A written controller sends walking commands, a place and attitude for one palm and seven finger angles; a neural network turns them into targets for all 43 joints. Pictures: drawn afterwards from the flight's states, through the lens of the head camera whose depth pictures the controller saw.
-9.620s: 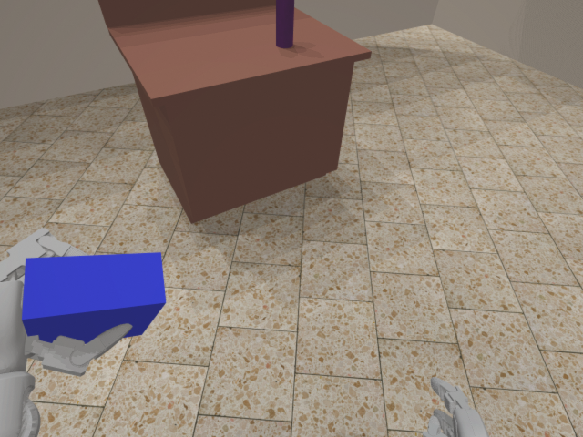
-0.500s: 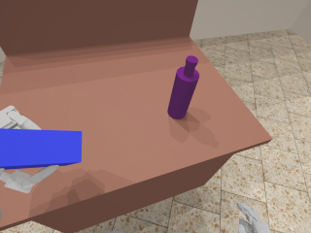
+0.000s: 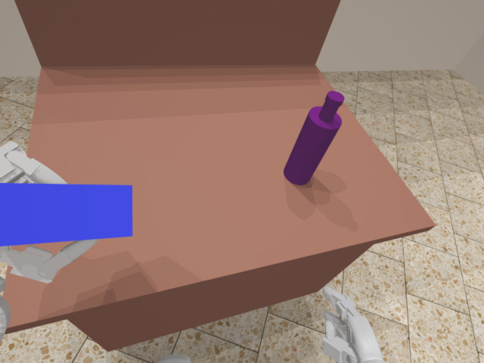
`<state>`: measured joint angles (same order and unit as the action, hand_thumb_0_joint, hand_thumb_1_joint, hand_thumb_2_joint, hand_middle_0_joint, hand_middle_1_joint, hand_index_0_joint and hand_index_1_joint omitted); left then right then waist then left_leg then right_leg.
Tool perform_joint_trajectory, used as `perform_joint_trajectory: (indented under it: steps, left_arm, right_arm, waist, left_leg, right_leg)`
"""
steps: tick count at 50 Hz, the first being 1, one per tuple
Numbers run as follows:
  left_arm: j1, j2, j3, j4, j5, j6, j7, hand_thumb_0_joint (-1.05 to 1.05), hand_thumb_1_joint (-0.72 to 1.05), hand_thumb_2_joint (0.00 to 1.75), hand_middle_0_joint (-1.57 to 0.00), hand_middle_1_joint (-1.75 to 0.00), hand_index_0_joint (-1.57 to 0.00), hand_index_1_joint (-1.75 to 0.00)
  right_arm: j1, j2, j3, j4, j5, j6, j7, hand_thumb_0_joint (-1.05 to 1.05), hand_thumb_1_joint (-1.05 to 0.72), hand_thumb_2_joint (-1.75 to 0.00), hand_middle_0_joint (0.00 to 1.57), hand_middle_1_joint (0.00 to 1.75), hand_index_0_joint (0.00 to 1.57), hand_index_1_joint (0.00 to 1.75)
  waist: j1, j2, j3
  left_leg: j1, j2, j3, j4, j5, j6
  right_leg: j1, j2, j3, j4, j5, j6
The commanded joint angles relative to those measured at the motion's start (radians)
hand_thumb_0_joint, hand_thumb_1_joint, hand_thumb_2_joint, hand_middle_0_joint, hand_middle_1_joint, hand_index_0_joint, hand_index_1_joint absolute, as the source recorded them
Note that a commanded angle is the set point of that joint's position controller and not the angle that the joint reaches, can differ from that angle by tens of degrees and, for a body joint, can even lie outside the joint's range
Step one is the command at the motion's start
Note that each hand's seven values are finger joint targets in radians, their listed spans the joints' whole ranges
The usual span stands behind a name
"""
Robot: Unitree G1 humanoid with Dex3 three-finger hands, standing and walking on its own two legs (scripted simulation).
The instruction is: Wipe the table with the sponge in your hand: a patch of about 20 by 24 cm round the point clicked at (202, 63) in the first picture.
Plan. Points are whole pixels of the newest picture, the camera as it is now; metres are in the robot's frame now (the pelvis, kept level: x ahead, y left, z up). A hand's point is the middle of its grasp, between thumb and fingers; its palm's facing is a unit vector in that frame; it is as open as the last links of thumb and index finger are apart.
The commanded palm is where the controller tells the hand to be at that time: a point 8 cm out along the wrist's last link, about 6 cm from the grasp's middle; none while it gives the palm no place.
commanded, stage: come to a stop and stand still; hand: left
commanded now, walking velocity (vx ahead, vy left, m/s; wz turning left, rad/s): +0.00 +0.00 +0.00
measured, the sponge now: (83, 215) +0.24 +0.23 +0.16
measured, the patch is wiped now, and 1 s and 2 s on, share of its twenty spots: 0.00 0.00 0.00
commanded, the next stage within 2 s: look again from close up in 0.76 s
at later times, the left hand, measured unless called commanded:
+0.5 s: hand (98, 233) +0.21 +0.20 +0.17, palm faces +0.34 -0.87 -0.36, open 9.4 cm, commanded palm +0.15 +0.24 +0.19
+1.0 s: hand (110, 221) +0.23 +0.20 +0.17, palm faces +0.30 -0.88 -0.38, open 9.4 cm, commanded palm +0.17 +0.24 +0.19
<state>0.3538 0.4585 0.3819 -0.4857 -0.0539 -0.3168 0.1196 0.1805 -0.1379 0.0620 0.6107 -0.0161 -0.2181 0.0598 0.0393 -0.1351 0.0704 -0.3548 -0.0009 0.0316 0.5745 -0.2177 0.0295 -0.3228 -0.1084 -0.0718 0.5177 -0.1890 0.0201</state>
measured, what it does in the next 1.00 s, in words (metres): stands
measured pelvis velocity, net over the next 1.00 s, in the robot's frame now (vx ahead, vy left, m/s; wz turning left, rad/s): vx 0.00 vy -0.03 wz -0.04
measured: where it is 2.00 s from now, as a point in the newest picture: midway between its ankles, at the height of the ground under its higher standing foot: outside the picture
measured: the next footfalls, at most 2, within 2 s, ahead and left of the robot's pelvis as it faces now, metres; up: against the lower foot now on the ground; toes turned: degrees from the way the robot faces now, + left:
none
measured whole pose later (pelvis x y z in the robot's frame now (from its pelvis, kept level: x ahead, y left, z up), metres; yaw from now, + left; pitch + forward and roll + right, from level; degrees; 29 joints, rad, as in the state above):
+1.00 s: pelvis +0.00 -0.03 +0.01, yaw -2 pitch -2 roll -1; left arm 0.47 0.38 0.35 -0.53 -0.04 -0.15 0.10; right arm 0.21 -0.20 0.03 0.56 0.03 -0.17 -0.04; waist -0.01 -0.04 0.07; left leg -0.27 0.06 0.04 0.50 -0.20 -0.02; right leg -0.25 -0.05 -0.06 0.45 -0.16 0.03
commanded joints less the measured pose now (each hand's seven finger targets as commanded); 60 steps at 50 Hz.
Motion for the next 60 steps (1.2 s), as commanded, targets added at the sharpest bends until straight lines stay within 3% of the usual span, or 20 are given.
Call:
perform_joint_trajectory:
  steps: [1,3,8,9,12,19,20,24,25,28,34,38,39,40,44,45,54,55,59,60]
  left_arm:
    - [-0.064,0.135,0.086,-0.233,-0.019,-0.050,0.012,0.00,0.10,1.30,-1.20,-1.60,-1.20,-1.60]
    - [-0.068,0.137,0.086,-0.232,-0.026,-0.042,0.009,0.00,0.10,1.30,-1.20,-1.60,-1.20,-1.60]
    - [-0.054,0.126,0.084,-0.244,-0.028,-0.024,0.005,0.00,0.10,1.30,-1.20,-1.60,-1.20,-1.60]
    - [-0.069,0.140,0.097,-0.265,-0.028,-0.021,0.008,0.00,0.10,1.30,-1.20,-1.60,-1.20,-1.60]
    - [-0.017,0.112,0.089,-0.248,-0.028,-0.011,0.007,0.00,0.10,1.30,-1.20,-1.60,-1.20,-1.60]
    - [0.007,0.124,0.115,-0.243,-0.024,0.025,0.010,0.00,0.10,1.30,-1.20,-1.60,-1.20,-1.60]
    - [0.024,0.079,0.081,-0.223,-0.023,0.030,0.007,0.00,0.10,1.30,-1.20,-1.60,-1.20,-1.60]
    - [0.016,0.114,0.107,-0.234,-0.015,0.050,0.008,0.00,0.10,1.30,-1.20,-1.60,-1.20,-1.60]
    - [0.037,0.076,0.084,-0.218,-0.014,0.054,0.005,0.00,0.10,1.30,-1.20,-1.60,-1.20,-1.60]
    - [0.025,0.083,0.086,-0.228,-0.011,0.066,0.001,0.00,0.10,1.30,-1.20,-1.60,-1.20,-1.60]
    - [0.037,0.109,0.105,-0.245,-0.009,0.089,0.004,0.00,0.10,1.30,-1.20,-1.60,-1.20,-1.60]
    - [0.041,0.072,0.079,-0.250,-0.006,0.095,0.002,0.00,0.10,1.30,-1.20,-1.60,-1.20,-1.60]
    - [0.048,0.102,0.103,-0.255,-0.006,0.096,0.004,0.00,0.10,1.30,-1.20,-1.60,-1.20,-1.60]
    - [0.051,0.060,0.069,-0.250,-0.006,0.098,0.003,0.00,0.10,1.30,-1.20,-1.60,-1.20,-1.60]
    - [0.058,0.096,0.099,-0.271,-0.002,0.096,0.004,0.00,0.10,1.30,-1.20,-1.60,-1.20,-1.60]
    - [0.063,0.059,0.070,-0.272,-0.002,0.096,0.002,0.00,0.10,1.30,-1.20,-1.60,-1.20,-1.60]
    - [0.040,0.083,0.081,-0.263,0.004,0.103,0.003,0.00,0.10,1.30,-1.20,-1.60,-1.20,-1.60]
    - [0.045,0.049,0.055,-0.254,0.002,0.103,0.001,0.00,0.10,1.30,-1.20,-1.60,-1.20,-1.60]
    - [0.048,0.091,0.088,-0.279,0.002,0.106,0.003,0.00,0.10,1.30,-1.20,-1.60,-1.20,-1.60]
    - [0.051,0.049,0.054,-0.275,-0.001,0.106,0.001,0.00,0.10,1.30,-1.20,-1.60,-1.20,-1.60]
  right_arm:
    - [-0.038,-0.208,-0.099,-0.128,0.019,-0.037,-0.027,0.00,-0.90,-0.90,0.20,0.30,0.20,0.30]
    - [-0.043,-0.200,-0.098,-0.131,0.027,-0.039,-0.033,0.00,-0.90,-0.90,0.20,0.30,0.20,0.30]
    - [-0.056,-0.195,-0.101,-0.141,0.042,-0.045,-0.049,0.00,-0.90,-0.90,0.20,0.30,0.20,0.30]
    - [-0.076,-0.211,-0.104,-0.152,0.043,-0.044,-0.051,0.00,-0.90,-0.90,0.20,0.30,0.20,0.30]
    - [-0.064,-0.195,-0.102,-0.149,0.046,-0.046,-0.059,0.00,-0.90,-0.90,0.20,0.30,0.20,0.30]
    - [-0.074,-0.208,-0.105,-0.179,0.053,-0.036,-0.080,0.00,-0.90,-0.90,0.20,0.30,0.20,0.30]
    - [-0.064,-0.190,-0.097,-0.176,0.054,-0.033,-0.084,0.00,-0.90,-0.90,0.20,0.30,0.20,0.30]
    - [-0.068,-0.204,-0.096,-0.192,0.054,-0.026,-0.094,0.00,-0.90,-0.90,0.20,0.30,0.20,0.30]
    - [-0.061,-0.187,-0.090,-0.192,0.054,-0.023,-0.098,0.00,-0.90,-0.90,0.20,0.30,0.20,0.30]
    - [-0.062,-0.193,-0.089,-0.200,0.052,-0.023,-0.102,0.00,-0.90,-0.90,0.20,0.30,0.20,0.30]
    - [-0.067,-0.198,-0.086,-0.201,0.053,-0.014,-0.109,0.00,-0.90,-0.90,0.20,0.30,0.20,0.30]
    - [-0.066,-0.192,-0.084,-0.204,0.051,-0.015,-0.111,0.00,-0.90,-0.90,0.20,0.30,0.20,0.30]
    - [-0.071,-0.196,-0.085,-0.201,0.052,-0.011,-0.110,0.00,-0.90,-0.90,0.20,0.30,0.20,0.30]
    - [-0.068,-0.186,-0.082,-0.204,0.053,-0.009,-0.111,0.00,-0.90,-0.90,0.20,0.30,0.20,0.30]
    - [-0.071,-0.198,-0.087,-0.203,0.051,-0.007,-0.109,0.00,-0.90,-0.90,0.20,0.30,0.20,0.30]
    - [-0.066,-0.187,-0.084,-0.207,0.051,-0.005,-0.111,0.00,-0.90,-0.90,0.20,0.30,0.20,0.30]
    - [-0.076,-0.195,-0.085,-0.207,0.050,0.005,-0.108,0.00,-0.90,-0.90,0.20,0.30,0.20,0.30]
    - [-0.068,-0.183,-0.082,-0.207,0.051,0.007,-0.111,0.00,-0.90,-0.90,0.20,0.30,0.20,0.30]
    - [-0.077,-0.192,-0.085,-0.209,0.049,0.008,-0.109,0.00,-0.90,-0.90,0.20,0.30,0.20,0.30]
    - [-0.072,-0.181,-0.082,-0.211,0.050,0.012,-0.109,0.00,-0.90,-0.90,0.20,0.30,0.20,0.30]
  waist:
    - [-0.014,0.254,-0.161]
    - [-0.023,0.218,-0.164]
    - [-0.032,0.226,-0.155]
    - [-0.032,0.263,-0.169]
    - [-0.032,0.194,-0.148]
    - [-0.041,0.190,-0.153]
    - [-0.040,0.187,-0.127]
    - [-0.045,0.182,-0.130]
    - [-0.043,0.164,-0.120]
    - [-0.046,0.134,-0.119]
    - [-0.047,0.158,-0.138]
    - [-0.046,0.156,-0.129]
    - [-0.046,0.171,-0.143]
    - [-0.048,0.170,-0.131]
    - [-0.044,0.203,-0.162]
    - [-0.044,0.207,-0.156]
    - [-0.044,0.203,-0.135]
    - [-0.046,0.189,-0.126]
    - [-0.044,0.188,-0.159]
    - [-0.047,0.202,-0.147]
  left_leg:
    - [0.050,0.127,-0.147,-0.224,-0.079,-0.043]
    - [0.053,0.105,-0.129,-0.188,-0.096,-0.035]
    - [0.066,0.085,-0.118,-0.173,-0.132,-0.027]
    - [0.089,0.090,-0.123,-0.186,-0.141,-0.027]
    - [0.082,0.077,-0.105,-0.158,-0.116,-0.025]
    - [0.129,0.082,-0.087,-0.156,-0.146,-0.019]
    - [0.108,0.088,-0.092,-0.168,-0.142,-0.018]
    - [0.126,0.087,-0.077,-0.162,-0.161,-0.016]
    - [0.110,0.092,-0.076,-0.165,-0.149,-0.013]
    - [0.119,0.090,-0.064,-0.143,-0.131,-0.016]
    - [0.146,0.097,-0.058,-0.149,-0.113,-0.012]
    - [0.124,0.102,-0.061,-0.154,-0.071,-0.011]
    - [0.141,0.104,-0.061,-0.164,-0.076,-0.010]
    - [0.129,0.107,-0.062,-0.169,-0.071,-0.009]
    - [0.144,0.113,-0.066,-0.184,-0.047,-0.009]
    - [0.132,0.117,-0.070,-0.191,-0.029,-0.007]
    - [0.142,0.118,-0.064,-0.201,-0.076,-0.009]
    - [0.126,0.121,-0.072,-0.206,-0.069,-0.007]
    - [0.152,0.117,-0.066,-0.195,-0.034,-0.008]
    - [0.137,0.119,-0.070,-0.200,-0.028,-0.009]
  right_leg:
    - [0.071,0.010,0.007,-0.023,-0.033,-0.034]
    - [0.077,-0.005,0.022,-0.066,-0.020,-0.040]
    - [0.072,-0.013,0.039,-0.098,-0.032,-0.045]
    - [0.059,-0.008,0.037,-0.084,-0.050,-0.043]
    - [0.069,-0.014,0.049,-0.122,-0.028,-0.045]
    - [0.031,-0.014,0.074,-0.163,-0.131,-0.044]
    - [0.039,-0.010,0.065,-0.159,-0.125,-0.043]
    - [0.016,-0.009,0.084,-0.186,-0.184,-0.042]
    - [0.035,-0.006,0.076,-0.181,-0.158,-0.040]
    - [0.025,-0.012,0.090,-0.197,-0.162,-0.040]
    - [0.024,-0.009,0.093,-0.193,-0.153,-0.038]
    - [0.060,-0.004,0.092,-0.174,-0.068,-0.035]
    - [0.055,-0.001,0.086,-0.171,-0.077,-0.034]
    - [0.066,0.001,0.080,-0.164,-0.060,-0.033]
    - [0.089,0.007,0.073,-0.143,-0.019,-0.031]
    - [0.109,0.008,0.064,-0.130,0.007,-0.031]
    - [0.074,0.007,0.074,-0.163,-0.035,-0.030]
    - [0.091,0.009,0.065,-0.157,-0.023,-0.030]
    - [0.102,0.005,0.070,-0.155,0.015,-0.030]
    - [0.112,0.006,0.064,-0.149,0.021,-0.031]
